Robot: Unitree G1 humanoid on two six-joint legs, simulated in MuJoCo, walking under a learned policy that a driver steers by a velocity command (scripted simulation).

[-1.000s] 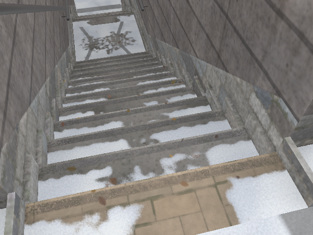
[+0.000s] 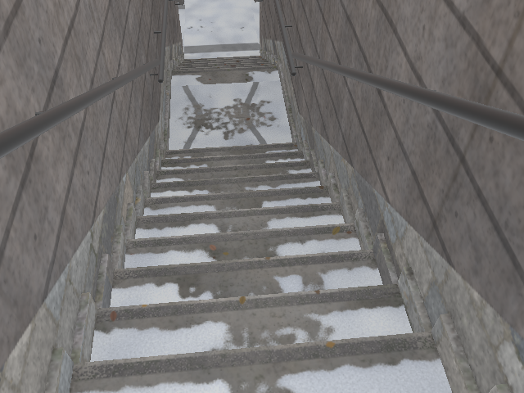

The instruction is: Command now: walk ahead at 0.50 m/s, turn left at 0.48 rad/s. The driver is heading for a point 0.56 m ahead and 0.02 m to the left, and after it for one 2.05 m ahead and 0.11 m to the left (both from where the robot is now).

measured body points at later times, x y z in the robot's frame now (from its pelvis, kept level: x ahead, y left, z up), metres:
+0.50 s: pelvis +0.25 -0.03 -0.16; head +0.25 -0.03 +0.29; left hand +0.29 +0.21 -0.30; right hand +0.22 -0.25 -0.31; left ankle +0.12 +0.07 -0.62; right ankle +0.31 -0.10 -0.90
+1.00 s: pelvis +0.31 +0.00 -0.17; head +0.31 +0.01 +0.28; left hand +0.32 +0.26 -0.31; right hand +0.39 -0.23 -0.31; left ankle +0.29 +0.12 -0.90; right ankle +0.31 -0.10 -0.90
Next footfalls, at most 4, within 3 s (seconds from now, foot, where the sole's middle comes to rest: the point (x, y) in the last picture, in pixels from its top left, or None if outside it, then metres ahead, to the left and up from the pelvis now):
0.40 right None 0.35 -0.10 -0.94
0.70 left None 0.32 0.13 -0.94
1.48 right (305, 383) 0.66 -0.14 -1.10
2.10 left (234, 328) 0.95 0.10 -1.27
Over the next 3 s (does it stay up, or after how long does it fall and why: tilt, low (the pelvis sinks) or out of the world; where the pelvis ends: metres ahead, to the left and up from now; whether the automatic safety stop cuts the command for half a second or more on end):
stays up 1.35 0.04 -0.75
